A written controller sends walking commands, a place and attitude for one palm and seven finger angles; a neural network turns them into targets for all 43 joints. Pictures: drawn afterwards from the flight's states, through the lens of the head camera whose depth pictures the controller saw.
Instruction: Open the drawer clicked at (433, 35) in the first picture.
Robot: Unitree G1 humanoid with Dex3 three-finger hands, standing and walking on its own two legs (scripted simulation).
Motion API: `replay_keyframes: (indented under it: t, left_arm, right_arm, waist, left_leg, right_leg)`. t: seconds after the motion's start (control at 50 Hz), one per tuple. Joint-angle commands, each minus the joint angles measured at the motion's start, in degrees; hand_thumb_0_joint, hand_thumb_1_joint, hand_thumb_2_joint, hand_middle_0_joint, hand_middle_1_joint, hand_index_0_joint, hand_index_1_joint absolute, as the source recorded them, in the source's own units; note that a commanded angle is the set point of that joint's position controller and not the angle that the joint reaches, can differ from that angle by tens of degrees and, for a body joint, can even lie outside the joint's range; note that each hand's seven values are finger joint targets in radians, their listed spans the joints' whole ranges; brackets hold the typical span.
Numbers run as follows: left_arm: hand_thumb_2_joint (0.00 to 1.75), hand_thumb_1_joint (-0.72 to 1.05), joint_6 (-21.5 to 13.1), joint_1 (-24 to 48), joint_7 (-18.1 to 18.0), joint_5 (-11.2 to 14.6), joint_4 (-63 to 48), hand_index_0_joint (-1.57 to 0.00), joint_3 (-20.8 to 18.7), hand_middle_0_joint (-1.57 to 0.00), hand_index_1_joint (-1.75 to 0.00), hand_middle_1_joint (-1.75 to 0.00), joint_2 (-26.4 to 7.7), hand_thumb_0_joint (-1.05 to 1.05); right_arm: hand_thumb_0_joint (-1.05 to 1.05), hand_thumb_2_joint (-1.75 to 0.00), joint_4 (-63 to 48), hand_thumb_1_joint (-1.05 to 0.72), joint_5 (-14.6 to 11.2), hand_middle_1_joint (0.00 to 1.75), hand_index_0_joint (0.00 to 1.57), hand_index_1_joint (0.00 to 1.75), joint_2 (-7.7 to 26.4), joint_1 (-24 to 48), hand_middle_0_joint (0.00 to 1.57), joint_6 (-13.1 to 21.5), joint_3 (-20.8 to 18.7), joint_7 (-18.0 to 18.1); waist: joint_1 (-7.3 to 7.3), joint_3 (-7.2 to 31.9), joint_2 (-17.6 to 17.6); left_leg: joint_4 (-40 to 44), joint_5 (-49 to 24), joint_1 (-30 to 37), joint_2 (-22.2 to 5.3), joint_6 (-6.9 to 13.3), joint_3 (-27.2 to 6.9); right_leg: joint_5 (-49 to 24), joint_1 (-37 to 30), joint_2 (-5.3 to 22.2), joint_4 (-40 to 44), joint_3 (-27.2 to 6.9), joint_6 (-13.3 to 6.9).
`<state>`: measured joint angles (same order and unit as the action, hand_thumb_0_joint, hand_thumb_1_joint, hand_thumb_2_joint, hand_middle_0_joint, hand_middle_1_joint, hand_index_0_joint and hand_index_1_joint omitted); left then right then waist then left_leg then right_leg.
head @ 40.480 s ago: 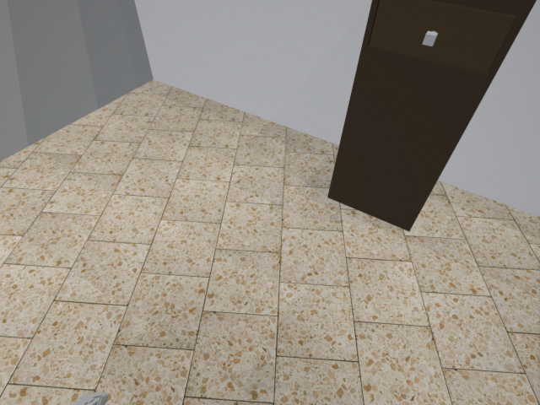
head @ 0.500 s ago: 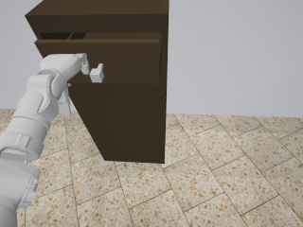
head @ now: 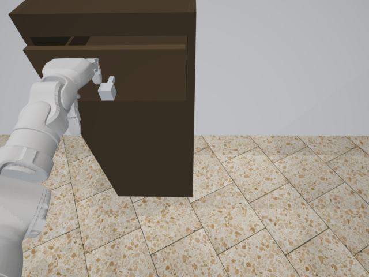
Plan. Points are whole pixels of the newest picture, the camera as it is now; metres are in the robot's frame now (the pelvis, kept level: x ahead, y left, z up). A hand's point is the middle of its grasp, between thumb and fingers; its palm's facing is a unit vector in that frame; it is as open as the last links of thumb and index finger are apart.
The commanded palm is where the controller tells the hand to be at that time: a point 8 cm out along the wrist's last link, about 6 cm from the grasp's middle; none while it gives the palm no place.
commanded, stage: move the hooked fingers above the handle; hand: left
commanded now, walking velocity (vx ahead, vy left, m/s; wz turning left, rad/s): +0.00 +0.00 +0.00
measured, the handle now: (109, 87) +0.54 +0.20 +0.11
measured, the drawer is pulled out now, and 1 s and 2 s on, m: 0.05 0.05 0.05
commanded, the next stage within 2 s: none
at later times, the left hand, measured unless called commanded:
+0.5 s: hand (74, 96) +0.46 +0.25 +0.16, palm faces -0.19 +0.04 -0.98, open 13.8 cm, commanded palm +0.47 +0.21 +0.23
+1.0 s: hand (73, 83) +0.47 +0.25 +0.18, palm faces -0.15 +0.04 -0.99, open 13.9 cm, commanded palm +0.47 +0.21 +0.23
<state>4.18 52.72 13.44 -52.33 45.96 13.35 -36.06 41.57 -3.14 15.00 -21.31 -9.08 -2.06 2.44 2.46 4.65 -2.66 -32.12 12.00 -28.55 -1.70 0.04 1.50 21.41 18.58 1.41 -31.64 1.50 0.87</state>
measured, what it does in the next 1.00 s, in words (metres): stands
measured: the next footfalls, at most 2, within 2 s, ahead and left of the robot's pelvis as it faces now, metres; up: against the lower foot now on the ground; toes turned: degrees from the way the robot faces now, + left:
none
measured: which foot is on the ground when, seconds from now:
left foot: down 0.00-1.00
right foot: down 0.00-1.00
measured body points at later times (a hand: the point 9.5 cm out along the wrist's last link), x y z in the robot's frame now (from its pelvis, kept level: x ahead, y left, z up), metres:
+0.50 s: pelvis +0.00 -0.01 +0.00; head +0.04 -0.02 +0.45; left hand +0.46 +0.24 +0.21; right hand +0.05 -0.27 -0.14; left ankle +0.04 +0.12 -0.73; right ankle -0.07 -0.13 -0.73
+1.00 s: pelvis +0.01 -0.01 +0.00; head +0.04 -0.02 +0.45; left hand +0.48 +0.24 +0.23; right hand +0.04 -0.27 -0.14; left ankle +0.04 +0.12 -0.73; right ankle -0.07 -0.13 -0.73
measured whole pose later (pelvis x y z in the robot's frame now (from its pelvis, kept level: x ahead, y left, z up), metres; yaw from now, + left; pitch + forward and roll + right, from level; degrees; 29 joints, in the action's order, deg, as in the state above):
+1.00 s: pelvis +0.01 -0.01 +0.00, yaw +0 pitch +9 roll +0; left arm 4.2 56.4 14.0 -54.1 49.2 11.4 -37.6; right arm 40.7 -3.7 14.8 -19.8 -9.7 -1.2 3.0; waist 2.9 5.3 -2.3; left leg -32.5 12.8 -28.5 -2.2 -0.4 1.4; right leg 22.0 18.5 0.9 -31.6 1.4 0.5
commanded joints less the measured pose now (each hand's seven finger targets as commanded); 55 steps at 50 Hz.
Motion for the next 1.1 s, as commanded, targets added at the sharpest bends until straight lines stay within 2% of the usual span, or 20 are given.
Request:
replay_keyframes:
  t: [0.0,0.04,0.1,0.14,0.22,0.28,0.32,0.36,0.4,0.44,0.48,0.54,0.6,0.64,0.72,0.8,0.86,0.9,0.96,1.08]
  left_arm:
    - [0.30,-0.50,-14.07,38.37,-1.67,5.55,-30.29,-0.30,-4.91,-0.30,-1.20,-1.20,-3.79,0.00]
    - [0.30,-0.50,-16.64,39.04,-6.23,4.37,-28.17,-0.30,-12.76,-0.30,-1.20,-1.20,-10.67,0.00]
    - [0.30,-0.50,-12.86,35.57,-14.45,1.62,-15.39,-0.30,-22.16,-0.30,-1.20,-1.20,-19.44,0.00]
    - [0.30,-0.50,-8.25,32.07,-17.15,0.00,-8.56,-0.30,-18.53,-0.30,-1.20,-1.20,-17.83,0.00]
    - [0.30,-0.50,0.28,29.09,-18.99,-5.16,2.05,-0.30,-17.86,-0.30,-1.20,-1.20,-21.75,0.00]
    - [0.30,-0.50,5.94,29.04,-16.11,-7.85,8.11,-0.30,-15.42,-0.30,-1.20,-1.20,-19.85,0.00]
    - [0.30,-0.50,4.44,28.41,-10.67,-7.31,5.33,-0.30,-14.03,-0.30,-1.20,-1.20,-18.14,0.00]
    - [0.30,-0.50,1.02,29.57,-4.53,-4.03,-4.22,-0.30,-3.72,-0.30,-1.20,-1.20,-5.06,0.00]
    - [0.30,-0.50,-3.50,31.62,-0.31,-0.63,-13.38,-0.30,3.48,-0.30,-1.20,-1.20,3.79,0.00]
    - [0.30,-0.50,-7.01,34.71,0.52,1.84,-18.34,-0.30,2.54,-0.30,-1.20,-1.20,2.94,0.00]
    - [0.30,-0.50,-11.56,38.18,0.09,4.33,-24.85,-0.30,0.26,-0.30,-1.20,-1.20,1.44,0.00]
    - [0.30,-0.50,-16.53,39.99,-4.38,5.04,-25.24,-0.30,-10.66,-0.30,-1.20,-1.20,-9.42,0.00]
    - [0.30,-0.50,-14.51,35.90,-12.99,2.54,-17.59,-0.30,-25.49,-0.30,-1.20,-1.20,-24.39,0.00]
    - [0.30,-0.50,-10.31,32.94,-16.25,1.02,-12.23,-0.30,-20.92,-0.30,-1.20,-1.20,-21.28,0.00]
    - [0.30,-0.50,-1.64,28.75,-18.67,-3.53,-0.38,-0.30,-19.15,-0.30,-1.20,-1.20,-24.37,0.00]
    - [0.30,-0.50,5.63,26.61,-14.23,-6.97,8.45,-0.30,-17.04,-0.30,-1.20,-1.20,-21.69,0.00]
    - [0.30,-0.50,2.79,26.10,-5.31,-4.83,0.63,-0.30,-9.09,-0.30,-1.20,-1.20,-12.28,0.00]
    - [0.30,-0.50,-1.47,28.85,-0.23,-1.71,-9.74,-0.30,2.81,-0.30,-1.20,-1.20,2.79,0.00]
    - [0.30,-0.50,-6.34,29.59,2.28,0.36,-12.88,-0.30,-0.53,-0.30,-1.20,-1.20,-0.62,0.00]
    - [0.30,-0.50,-16.71,37.68,-5.81,3.38,-24.25,-0.30,-16.09,-0.30,-1.20,-1.20,-13.78,0.00]
  right_arm:
    - [0.00,-0.90,-6.49,-0.90,0.92,0.30,0.20,0.30,9.13,2.24,0.20,5.08,-3.37,1.96]
    - [0.00,-0.90,-5.46,-0.90,1.45,0.30,0.20,0.30,8.58,0.25,0.20,5.88,-3.41,1.67]
    - [0.00,-0.90,-4.54,-0.90,1.35,0.30,0.20,0.30,8.32,0.34,0.20,5.13,-2.02,0.30]
    - [0.00,-0.90,-5.82,-0.90,0.64,0.30,0.20,0.30,7.87,3.54,0.20,4.00,-0.65,0.09]
    - [0.00,-0.90,-7.04,-0.90,0.83,0.30,0.20,0.30,8.56,6.19,0.20,1.83,0.25,0.53]
    - [0.00,-0.90,-7.89,-0.90,0.34,0.30,0.20,0.30,9.50,5.64,0.20,1.00,-0.23,0.43]
    - [0.00,-0.90,-9.41,-0.90,0.02,0.30,0.20,0.30,10.14,4.23,0.20,0.64,-1.21,1.04]
    - [0.00,-0.90,-10.35,-0.90,-0.04,0.30,0.20,0.30,9.55,4.28,0.20,1.17,-2.55,1.50]
    - [0.00,-0.90,-10.11,-0.90,-0.07,0.30,0.20,0.30,8.76,4.36,0.20,2.39,-2.68,1.71]
    - [0.00,-0.90,-7.67,-0.90,-0.11,0.30,0.20,0.30,8.95,3.88,0.20,3.91,-2.61,2.06]
    - [0.00,-0.90,-6.58,-0.90,0.16,0.30,0.20,0.30,8.68,2.67,0.20,5.46,-2.79,2.17]
    - [0.00,-0.90,-4.72,-0.90,1.08,0.30,0.20,0.30,8.82,0.36,0.20,6.66,-2.98,2.21]
    - [0.00,-0.90,-4.83,-0.90,1.28,0.30,0.20,0.30,8.81,0.41,0.20,5.89,-1.83,1.11]
    - [0.00,-0.90,-6.04,-0.90,0.49,0.30,0.20,0.30,7.31,3.77,0.20,4.69,-0.30,0.91]
    - [0.00,-0.90,-6.78,-0.90,0.44,0.30,0.20,0.30,8.59,6.62,0.20,2.19,0.54,1.22]
    - [0.00,-0.90,-7.90,-0.90,-0.01,0.30,0.20,0.30,9.84,5.25,0.20,0.53,-0.47,0.98]
    - [0.00,-0.90,-9.79,-0.90,-0.40,0.30,0.20,0.30,10.38,3.71,0.20,0.47,-2.08,1.53]
    - [0.00,-0.90,-9.75,-0.90,-0.38,0.30,0.20,0.30,9.15,3.70,0.20,1.34,-2.90,1.48]
    - [0.00,-0.90,-7.27,-0.90,-0.08,0.30,0.20,0.30,9.43,3.01,0.20,1.85,-2.63,1.66]
    - [0.00,-0.90,-6.32,-0.90,1.25,0.30,0.20,0.30,8.45,0.77,0.20,3.82,-3.40,1.01]
  waist:
    - [5.39,19.09,-4.73]
    - [3.20,22.27,-6.31]
    - [0.04,19.44,-2.72]
    - [-0.77,17.19,0.36]
    - [-2.51,22.96,0.46]
    - [-1.10,23.16,3.75]
    - [0.73,25.82,7.48]
    - [4.31,23.73,8.65]
    - [6.47,20.48,5.96]
    - [6.46,16.81,-1.18]
    - [6.22,17.34,-5.82]
    - [4.33,19.85,-6.05]
    - [-0.35,23.23,-3.39]
    - [-0.99,21.61,0.03]
    - [-2.22,23.31,1.78]
    - [-1.32,25.29,6.08]
    - [2.93,23.69,10.54]
    - [6.34,20.73,8.29]
    - [5.91,13.88,1.43]
    - [1.96,23.35,-7.69]
  left_leg:
    - [-0.93,-17.78,30.42,3.04,3.37,-1.93]
    - [-1.24,-20.18,31.26,2.78,2.39,-2.43]
    - [-0.26,-18.52,21.01,2.57,1.42,-1.81]
    - [0.69,-14.65,14.82,2.42,1.13,0.10]
    - [0.13,-14.03,11.22,2.09,1.00,2.90]
    - [0.45,-12.43,11.43,1.72,1.52,3.11]
    - [-0.27,-14.98,13.57,2.09,2.84,3.03]
    - [-1.32,-16.84,18.44,2.45,3.89,2.55]
    - [-1.90,-18.32,22.62,2.93,4.64,1.48]
    - [-1.58,-17.36,26.55,2.94,4.45,-0.21]
    - [-1.86,-18.29,30.24,3.12,3.86,-1.54]
    - [-2.42,-19.96,29.80,3.07,2.66,-1.95]
    - [-2.05,-21.37,21.08,3.16,1.77,-1.54]
    - [-1.22,-18.75,15.16,2.93,1.58,0.40]
    - [-1.10,-15.23,10.12,2.42,1.30,3.13]
    - [-0.59,-16.04,11.11,2.24,1.83,3.25]
    - [-1.37,-17.85,14.86,2.52,3.64,2.99]
    - [-2.29,-20.30,20.86,2.90,4.46,2.35]
    - [-1.59,-18.20,23.14,2.98,3.99,0.20]
    - [-3.09,-25.51,28.82,2.72,1.96,-1.79]
  right_leg:
    - [-17.16,10.57,-4.51,5.02,0.22,-2.48]
    - [-17.23,10.12,-5.12,3.71,1.18,-3.15]
    - [-16.03,6.83,-5.08,3.01,1.94,-3.40]
    - [-15.76,3.50,-4.36,2.74,1.38,-3.05]
    - [-19.09,-2.72,-3.26,2.17,0.05,-2.15]
    - [-19.77,-2.43,-3.32,2.23,0.18,-1.62]
    - [-25.87,-4.07,-2.98,2.26,-0.52,-0.96]
    - [-29.07,-0.53,-3.03,3.60,-0.83,-0.40]
    - [-27.57,3.68,-3.25,4.72,-0.99,-0.54]
    - [-22.39,9.29,-3.82,5.37,-0.73,-0.97]
    - [-18.98,12.11,-4.23,4.98,-0.15,-1.76]
    - [-19.14,10.78,-4.69,3.68,0.85,-2.76]
    - [-21.53,3.74,-4.50,1.98,1.06,-3.22]
    - [-22.74,-0.75,-3.68,1.57,0.78,-2.69]
    - [-22.96,-4.57,-2.95,1.84,-0.48,-1.61]
    - [-26.24,-5.78,-3.20,1.61,-0.10,-1.36]
    - [-33.21,-3.82,-2.93,2.64,-0.65,-0.21]
    - [-32.35,1.67,-3.24,4.24,-0.87,-0.26]
    - [-24.04,8.44,-3.96,5.14,-0.58,-1.20]
    - [-21.68,9.09,-4.94,2.02,0.96,-3.23]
